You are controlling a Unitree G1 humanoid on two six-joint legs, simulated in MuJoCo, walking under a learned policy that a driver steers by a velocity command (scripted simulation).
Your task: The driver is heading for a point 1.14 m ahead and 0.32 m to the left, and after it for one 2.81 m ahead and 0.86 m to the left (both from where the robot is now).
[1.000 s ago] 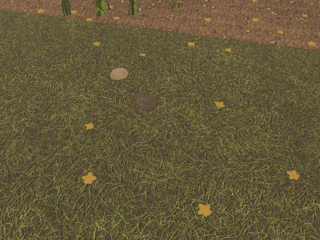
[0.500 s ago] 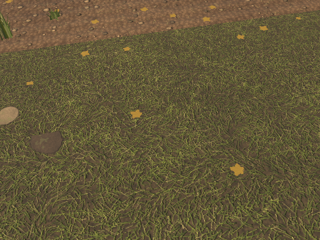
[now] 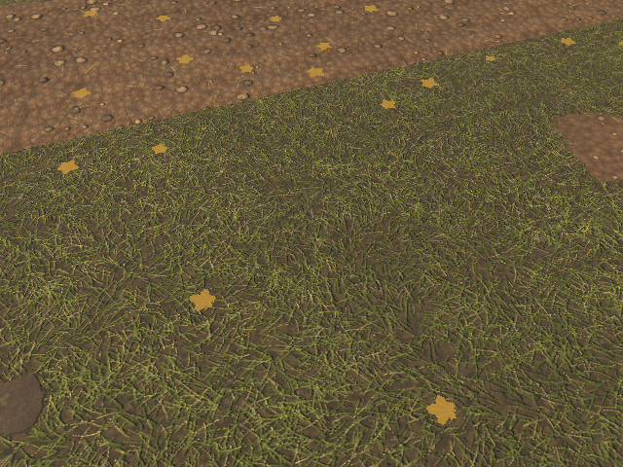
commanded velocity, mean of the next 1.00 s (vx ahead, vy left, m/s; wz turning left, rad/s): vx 0.32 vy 0.00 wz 0.32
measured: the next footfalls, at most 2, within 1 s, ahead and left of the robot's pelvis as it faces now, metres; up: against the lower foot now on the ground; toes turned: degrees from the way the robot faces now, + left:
right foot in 0.28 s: +0.25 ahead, -0.14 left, +0.00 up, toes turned -3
left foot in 0.80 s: +0.55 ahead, +0.15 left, -0.19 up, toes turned +24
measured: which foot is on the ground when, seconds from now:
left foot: down 0.00-0.30, up 0.32-0.78, down 0.80-1.00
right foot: up 0.00-0.26, down 0.28-0.80, up 0.82-1.00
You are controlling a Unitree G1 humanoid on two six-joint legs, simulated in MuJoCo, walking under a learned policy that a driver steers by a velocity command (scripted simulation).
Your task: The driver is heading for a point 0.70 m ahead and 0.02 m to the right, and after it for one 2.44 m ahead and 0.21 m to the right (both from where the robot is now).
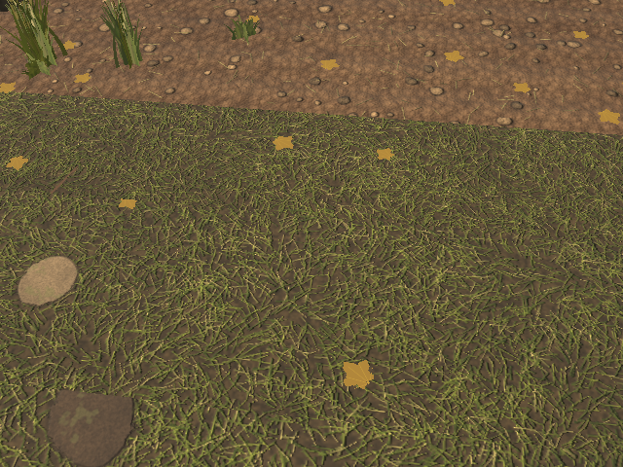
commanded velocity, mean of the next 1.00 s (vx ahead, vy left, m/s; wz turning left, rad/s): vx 0.22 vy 0.00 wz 0.26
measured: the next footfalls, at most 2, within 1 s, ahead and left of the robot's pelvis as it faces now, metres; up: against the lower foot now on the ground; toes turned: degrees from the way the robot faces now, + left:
right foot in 0.20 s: +0.14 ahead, -0.15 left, +0.00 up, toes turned +7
left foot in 0.80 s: +0.17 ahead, +0.10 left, +0.00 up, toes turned +16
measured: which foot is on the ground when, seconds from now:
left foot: down 0.00-0.20, up 0.22-0.78, down 0.80-1.00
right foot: up 0.00-0.18, down 0.20-0.80, up 0.82-1.00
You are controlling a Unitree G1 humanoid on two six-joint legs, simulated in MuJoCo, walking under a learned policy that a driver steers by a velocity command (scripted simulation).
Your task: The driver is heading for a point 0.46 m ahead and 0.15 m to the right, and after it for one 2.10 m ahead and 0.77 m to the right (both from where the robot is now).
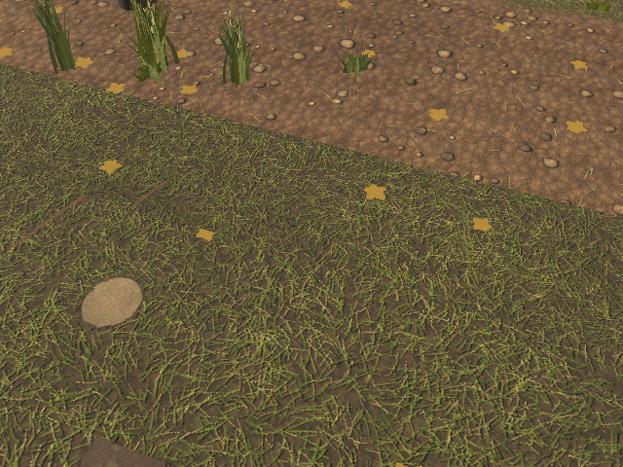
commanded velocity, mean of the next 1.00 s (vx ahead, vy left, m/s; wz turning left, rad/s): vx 0.49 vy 0.00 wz -0.48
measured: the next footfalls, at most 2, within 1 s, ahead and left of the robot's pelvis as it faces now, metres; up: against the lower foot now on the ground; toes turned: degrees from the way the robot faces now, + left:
right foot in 0.20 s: +0.23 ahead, -0.11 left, +0.00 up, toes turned -4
left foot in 0.54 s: +0.36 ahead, +0.09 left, +0.00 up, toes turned -17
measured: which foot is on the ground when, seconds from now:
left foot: down 0.00-0.22, up 0.24-0.52, down 0.54-0.90, up 0.92-1.00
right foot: up 0.00-0.18, down 0.20-0.54, up 0.56-0.86, down 0.88-1.00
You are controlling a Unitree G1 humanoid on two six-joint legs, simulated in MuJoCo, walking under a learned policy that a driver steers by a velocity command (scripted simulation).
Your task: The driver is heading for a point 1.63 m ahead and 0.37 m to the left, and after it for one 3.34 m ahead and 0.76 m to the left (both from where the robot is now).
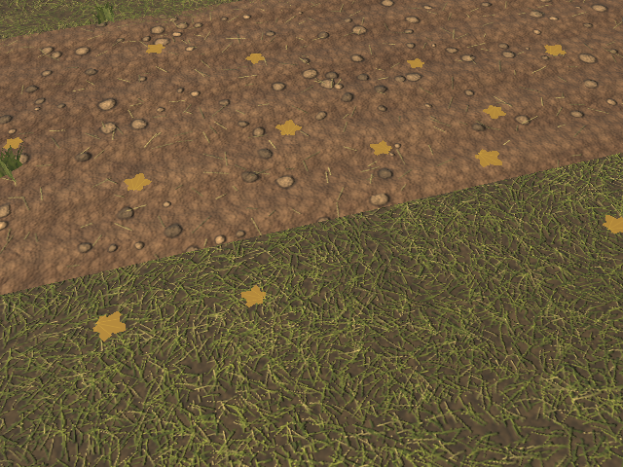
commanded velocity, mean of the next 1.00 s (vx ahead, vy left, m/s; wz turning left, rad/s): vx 0.40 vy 0.00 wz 0.18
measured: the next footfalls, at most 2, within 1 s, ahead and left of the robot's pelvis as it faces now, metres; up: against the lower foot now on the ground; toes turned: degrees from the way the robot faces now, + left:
left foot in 0.30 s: +0.38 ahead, +0.12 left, +0.00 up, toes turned -3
right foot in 0.74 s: +0.48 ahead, -0.07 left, +0.00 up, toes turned +7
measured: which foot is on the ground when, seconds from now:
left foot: up 0.00-0.28, down 0.30-0.74, up 0.76-1.00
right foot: down 0.00-0.30, up 0.32-0.72, down 0.74-1.00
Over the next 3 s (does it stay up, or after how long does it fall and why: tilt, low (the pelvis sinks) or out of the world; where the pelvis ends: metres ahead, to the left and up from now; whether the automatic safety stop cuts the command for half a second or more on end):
stays up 1.30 0.21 -0.20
